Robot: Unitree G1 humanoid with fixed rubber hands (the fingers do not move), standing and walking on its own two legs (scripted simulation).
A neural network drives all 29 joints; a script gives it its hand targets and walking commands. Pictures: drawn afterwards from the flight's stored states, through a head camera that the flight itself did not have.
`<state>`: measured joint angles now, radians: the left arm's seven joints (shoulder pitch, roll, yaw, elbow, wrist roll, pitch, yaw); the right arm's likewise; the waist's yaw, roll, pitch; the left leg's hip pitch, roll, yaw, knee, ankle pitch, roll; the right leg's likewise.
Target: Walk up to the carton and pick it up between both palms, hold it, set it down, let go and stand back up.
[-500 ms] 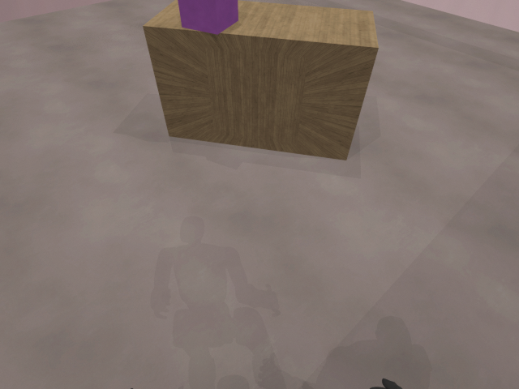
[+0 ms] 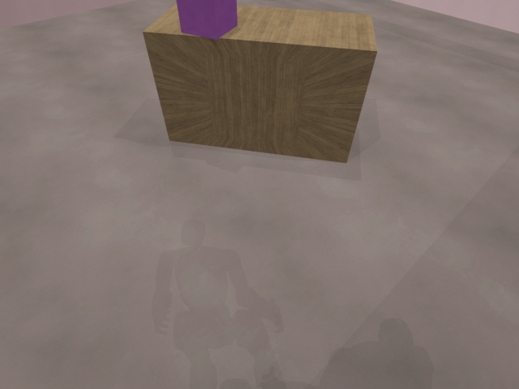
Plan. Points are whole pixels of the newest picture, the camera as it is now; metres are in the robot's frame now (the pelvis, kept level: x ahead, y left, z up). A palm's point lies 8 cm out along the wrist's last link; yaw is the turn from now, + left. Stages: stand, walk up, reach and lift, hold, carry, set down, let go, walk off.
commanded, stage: stand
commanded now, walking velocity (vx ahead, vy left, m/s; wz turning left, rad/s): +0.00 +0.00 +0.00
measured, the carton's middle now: (207, 0) +1.76 +0.20 +0.02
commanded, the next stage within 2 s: walk up in 1.08 s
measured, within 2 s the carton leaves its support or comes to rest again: neither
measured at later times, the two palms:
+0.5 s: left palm out of the picture +0.03 +0.22 -0.13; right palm out of the picture +0.04 -0.23 -0.13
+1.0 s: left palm out of the picture -0.02 +0.21 -0.13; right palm out of the picture -0.03 -0.20 -0.14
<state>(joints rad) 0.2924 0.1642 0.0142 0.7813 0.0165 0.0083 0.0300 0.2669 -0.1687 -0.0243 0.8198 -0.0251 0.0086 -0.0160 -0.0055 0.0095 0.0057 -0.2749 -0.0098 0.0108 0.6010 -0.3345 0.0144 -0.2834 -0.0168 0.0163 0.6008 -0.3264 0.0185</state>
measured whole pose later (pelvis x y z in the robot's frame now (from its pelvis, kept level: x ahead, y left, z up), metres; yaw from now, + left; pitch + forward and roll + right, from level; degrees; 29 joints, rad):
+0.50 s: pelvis +0.01 +0.00 +0.01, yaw +0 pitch -1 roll +0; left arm 0.32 0.15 0.02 0.99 0.01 0.00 0.04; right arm 0.27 -0.15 -0.03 1.01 -0.01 0.00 -0.04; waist 0.00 0.01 0.02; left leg -0.17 0.00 0.01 0.50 -0.31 0.01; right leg -0.17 -0.01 0.01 0.49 -0.29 0.01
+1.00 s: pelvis +0.00 +0.00 +0.01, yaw +0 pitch -2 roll +0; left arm 0.31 0.11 0.02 1.12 0.01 0.00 0.05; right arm 0.32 -0.10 -0.02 1.14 -0.01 0.00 -0.05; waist 0.00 0.01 0.04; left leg -0.15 -0.01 0.01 0.45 -0.26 0.01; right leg -0.16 -0.02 0.01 0.45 -0.25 0.02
